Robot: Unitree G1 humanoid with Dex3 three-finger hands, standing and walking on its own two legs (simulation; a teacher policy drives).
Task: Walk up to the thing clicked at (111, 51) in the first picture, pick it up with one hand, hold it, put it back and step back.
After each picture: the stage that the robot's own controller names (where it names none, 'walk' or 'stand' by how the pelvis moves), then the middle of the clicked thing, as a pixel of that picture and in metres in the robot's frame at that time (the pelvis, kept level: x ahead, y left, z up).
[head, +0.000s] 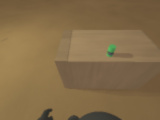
stand; (111, 50) +0.70 -0.16 -0.05
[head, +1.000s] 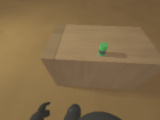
walk; (102, 49) +0.63 -0.05 -0.02
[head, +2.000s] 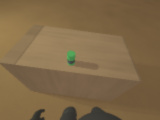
walk; (71, 58) +0.49 +0.19 -0.02
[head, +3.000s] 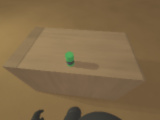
stand; (70, 59) +0.47 +0.20 -0.02
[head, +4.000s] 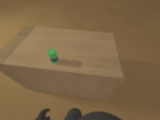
stand; (53, 56) +0.48 +0.35 -0.01
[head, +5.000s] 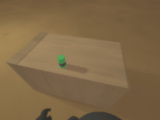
stand; (61, 61) +0.50 +0.30 -0.05
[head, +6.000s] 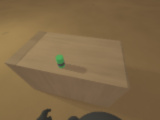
stand; (60, 61) +0.49 +0.30 -0.05
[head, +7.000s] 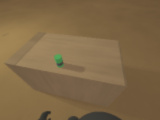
stand; (59, 61) +0.50 +0.32 -0.05
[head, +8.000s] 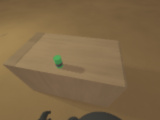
stand; (58, 62) +0.49 +0.33 -0.05
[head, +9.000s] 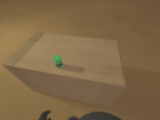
rise first; (58, 62) +0.49 +0.33 -0.05
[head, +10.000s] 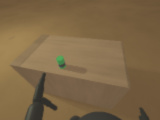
rise first; (61, 62) +0.48 +0.33 -0.05
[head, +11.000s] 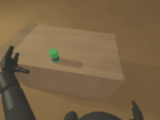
go down; (54, 56) +0.51 +0.31 -0.03
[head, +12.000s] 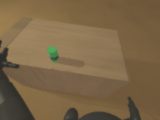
go down; (53, 54) +0.48 +0.30 +0.00
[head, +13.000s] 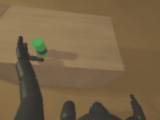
close in; (40, 48) +0.48 +0.32 +0.03
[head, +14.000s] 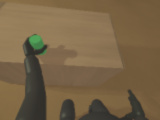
close; (38, 45) +0.50 +0.32 +0.04
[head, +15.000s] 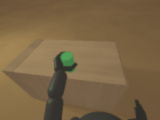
lift; (68, 62) +0.33 +0.16 +0.18
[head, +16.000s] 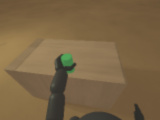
hold; (68, 63) +0.35 +0.17 +0.14
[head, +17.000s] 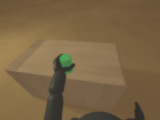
hold; (67, 64) +0.35 +0.18 +0.14
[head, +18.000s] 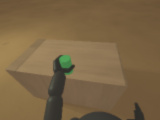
hold; (66, 65) +0.34 +0.18 +0.14
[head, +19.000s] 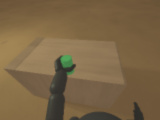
hold; (68, 65) +0.35 +0.18 +0.13
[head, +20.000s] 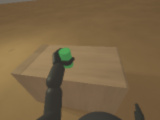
lower; (66, 58) +0.35 +0.18 +0.21
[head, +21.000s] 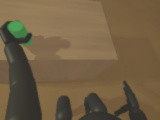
lower; (21, 34) +0.54 +0.33 +0.07
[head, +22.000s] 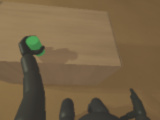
lower; (36, 46) +0.49 +0.31 +0.05
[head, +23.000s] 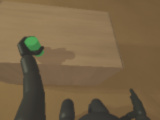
lower; (35, 47) +0.48 +0.32 +0.04
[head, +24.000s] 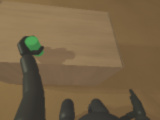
lower; (35, 47) +0.48 +0.32 +0.04
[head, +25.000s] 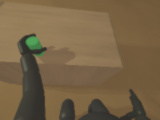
open; (36, 47) +0.48 +0.32 +0.04
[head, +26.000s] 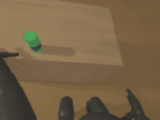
sink last; (34, 42) +0.49 +0.33 +0.04
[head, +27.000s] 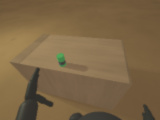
sink last; (61, 60) +0.50 +0.33 +0.00
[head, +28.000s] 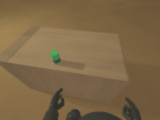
stand; (56, 57) +0.48 +0.32 +0.01
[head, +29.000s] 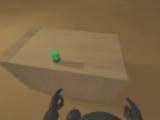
stand; (55, 57) +0.48 +0.33 +0.01
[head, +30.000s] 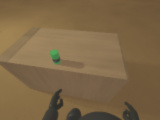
stand; (55, 57) +0.49 +0.32 +0.01
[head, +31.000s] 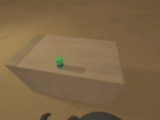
stand; (59, 62) +0.49 +0.32 -0.05
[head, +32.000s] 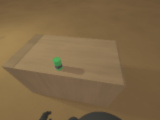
stand; (57, 63) +0.47 +0.33 -0.05
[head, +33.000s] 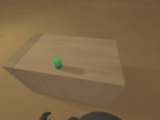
stand; (57, 63) +0.47 +0.32 -0.05
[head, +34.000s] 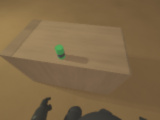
walk; (60, 52) +0.52 +0.29 -0.02
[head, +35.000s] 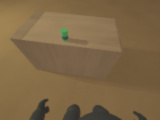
walk; (64, 35) +0.73 +0.32 -0.03
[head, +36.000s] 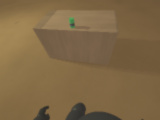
stand; (72, 22) +1.07 +0.36 -0.03
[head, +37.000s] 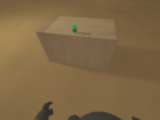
stand; (74, 28) +1.09 +0.30 -0.04
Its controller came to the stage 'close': yes
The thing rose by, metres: 0.26
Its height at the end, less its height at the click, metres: +0.00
